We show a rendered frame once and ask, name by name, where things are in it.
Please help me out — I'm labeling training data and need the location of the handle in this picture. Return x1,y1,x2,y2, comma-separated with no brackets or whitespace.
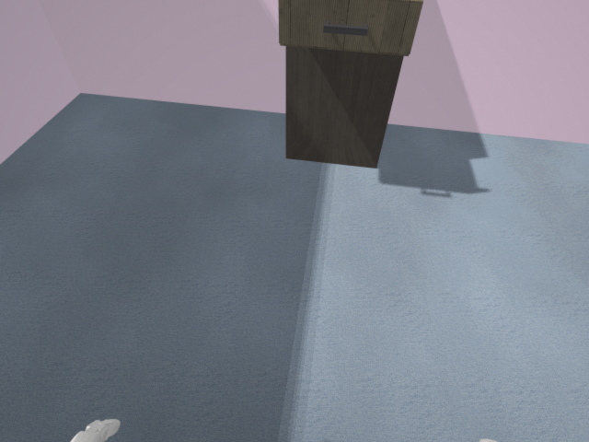
323,21,368,36

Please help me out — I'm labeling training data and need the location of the drawer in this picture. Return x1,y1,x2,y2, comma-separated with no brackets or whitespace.
279,0,423,56

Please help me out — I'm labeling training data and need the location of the left robot hand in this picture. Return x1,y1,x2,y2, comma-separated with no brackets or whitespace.
71,419,121,442

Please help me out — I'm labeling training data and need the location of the cabinet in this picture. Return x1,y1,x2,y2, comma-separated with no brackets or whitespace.
286,46,404,169

